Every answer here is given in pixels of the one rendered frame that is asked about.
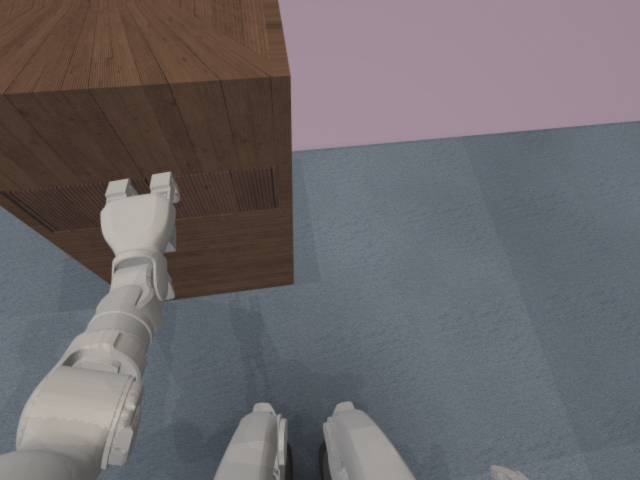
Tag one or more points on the cabinet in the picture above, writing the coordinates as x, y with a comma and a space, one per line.
103, 90

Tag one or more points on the robot left thigh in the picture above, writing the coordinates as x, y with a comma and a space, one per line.
258, 445

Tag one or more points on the robot right shin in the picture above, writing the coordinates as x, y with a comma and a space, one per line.
344, 406

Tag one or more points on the handle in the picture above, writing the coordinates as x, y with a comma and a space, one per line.
172, 243

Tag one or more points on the left robot upper arm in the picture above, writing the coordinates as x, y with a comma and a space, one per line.
83, 421

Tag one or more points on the left robot forearm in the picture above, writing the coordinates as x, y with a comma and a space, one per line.
120, 333

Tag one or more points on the left robot hand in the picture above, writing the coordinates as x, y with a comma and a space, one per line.
130, 221

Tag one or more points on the drawer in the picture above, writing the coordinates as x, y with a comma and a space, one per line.
79, 206

